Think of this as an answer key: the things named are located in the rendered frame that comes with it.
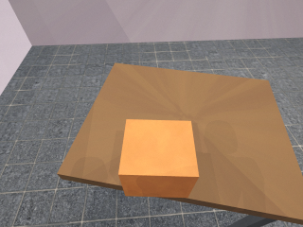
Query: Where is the table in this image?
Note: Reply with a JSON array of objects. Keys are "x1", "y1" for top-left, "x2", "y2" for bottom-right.
[{"x1": 57, "y1": 62, "x2": 303, "y2": 227}]

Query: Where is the carton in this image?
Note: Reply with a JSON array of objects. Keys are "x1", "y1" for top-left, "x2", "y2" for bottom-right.
[{"x1": 118, "y1": 119, "x2": 199, "y2": 198}]

